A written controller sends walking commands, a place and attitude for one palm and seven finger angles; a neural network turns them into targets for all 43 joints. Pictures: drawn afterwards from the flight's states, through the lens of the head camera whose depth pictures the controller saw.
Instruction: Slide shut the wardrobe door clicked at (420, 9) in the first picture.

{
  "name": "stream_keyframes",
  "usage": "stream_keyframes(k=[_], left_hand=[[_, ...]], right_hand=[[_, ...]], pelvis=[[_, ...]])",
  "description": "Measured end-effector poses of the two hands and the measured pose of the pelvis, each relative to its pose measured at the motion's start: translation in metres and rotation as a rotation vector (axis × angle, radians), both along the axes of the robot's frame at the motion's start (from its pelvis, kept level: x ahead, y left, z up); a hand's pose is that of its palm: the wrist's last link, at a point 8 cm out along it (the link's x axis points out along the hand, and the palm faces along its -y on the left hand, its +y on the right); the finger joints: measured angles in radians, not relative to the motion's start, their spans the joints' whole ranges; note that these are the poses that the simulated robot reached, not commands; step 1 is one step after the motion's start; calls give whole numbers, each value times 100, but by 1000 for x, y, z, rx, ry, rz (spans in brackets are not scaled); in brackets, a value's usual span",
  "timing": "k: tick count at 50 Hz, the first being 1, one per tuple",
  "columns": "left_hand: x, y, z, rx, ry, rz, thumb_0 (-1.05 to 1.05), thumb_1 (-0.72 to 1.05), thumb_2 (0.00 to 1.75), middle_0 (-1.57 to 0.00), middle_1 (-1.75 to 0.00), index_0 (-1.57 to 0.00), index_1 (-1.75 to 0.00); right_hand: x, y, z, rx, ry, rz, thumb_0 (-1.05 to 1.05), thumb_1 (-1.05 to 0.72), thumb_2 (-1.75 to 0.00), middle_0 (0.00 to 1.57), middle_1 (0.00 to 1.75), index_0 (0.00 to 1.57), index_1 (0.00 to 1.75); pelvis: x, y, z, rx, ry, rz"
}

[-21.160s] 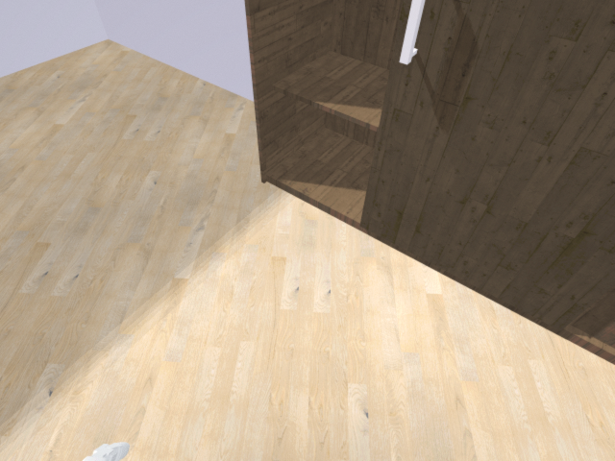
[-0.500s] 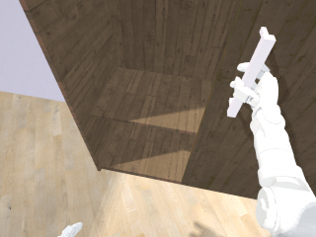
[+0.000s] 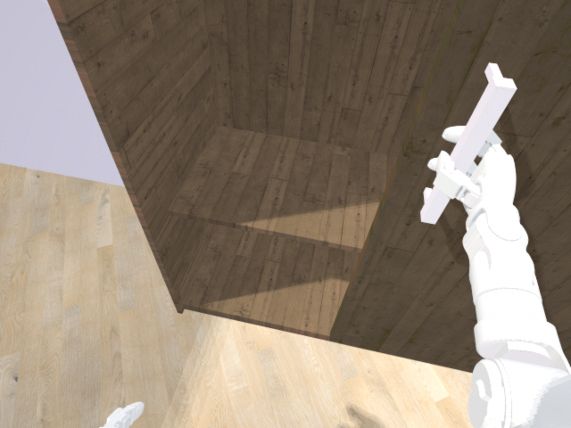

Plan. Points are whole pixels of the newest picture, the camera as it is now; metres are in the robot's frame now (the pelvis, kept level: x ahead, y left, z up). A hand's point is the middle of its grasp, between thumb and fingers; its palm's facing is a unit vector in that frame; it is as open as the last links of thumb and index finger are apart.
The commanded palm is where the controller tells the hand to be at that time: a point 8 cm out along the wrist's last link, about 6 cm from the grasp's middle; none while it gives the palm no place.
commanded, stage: grip the handle and tug to test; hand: right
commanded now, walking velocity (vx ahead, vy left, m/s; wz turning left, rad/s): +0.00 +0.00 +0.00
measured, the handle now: (456, 152) +0.50 -0.18 +0.16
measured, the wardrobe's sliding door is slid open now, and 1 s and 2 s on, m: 0.54 0.54 0.52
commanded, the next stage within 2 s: tug the door sideways, standing still in 0.24 s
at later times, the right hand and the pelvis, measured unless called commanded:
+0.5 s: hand (446, 176) +0.44 -0.15 +0.16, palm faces +0.07 +1.00 +0.01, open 6.0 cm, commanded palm +0.41 -0.19 +0.16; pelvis +0.05 -0.01 +0.00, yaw -1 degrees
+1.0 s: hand (445, 177) +0.44 -0.15 +0.16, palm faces +0.10 +0.99 -0.13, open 6.2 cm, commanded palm +0.42 -0.18 +0.17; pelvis +0.02 -0.02 +0.00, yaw -3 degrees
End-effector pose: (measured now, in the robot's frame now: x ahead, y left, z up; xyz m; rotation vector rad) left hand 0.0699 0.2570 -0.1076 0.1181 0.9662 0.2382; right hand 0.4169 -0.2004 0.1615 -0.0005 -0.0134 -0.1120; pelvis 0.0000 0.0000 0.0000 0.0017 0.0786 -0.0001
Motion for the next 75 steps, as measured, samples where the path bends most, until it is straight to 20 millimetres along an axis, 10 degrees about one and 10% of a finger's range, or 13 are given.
stream_keyframes(k=[31, 48, 65, 75], left_hand=[[141, -36, 18, -7, -132, -166, 1, 90, 90, -20, -30, -20, -30], [105, -67, -4, -54, -33, -233, 1, 90, 90, -20, -30, -20, -30], [32, 8, -32, 0, 135, -147, 1, 90, 90, -20, -30, -20, -30], [79, 32, -19, 72, 122, -236, 2, 90, 90, -20, -30, -20, -30]], right_hand=[[-4, 0, 2, 7, 10, -9, 2, -70, -83, 35, 138, 35, 137], [-3, -1, 2, -93, -29, -6, 0, -69, -81, 34, 140, 28, 140], [-7, 9, 4, -151, -24, -113, -1, -72, -84, 39, 138, 19, 140], [-5, 11, -3, -115, -117, -135, 0, -74, -85, 39, 139, 18, 140]], pelvis=[[51, -12, 4, 15, 17, -61], [28, -19, 0, 4, 4, -81], [-4, 33, -12, 27, -129, -115], [10, 48, -11, -44, -131, -161]])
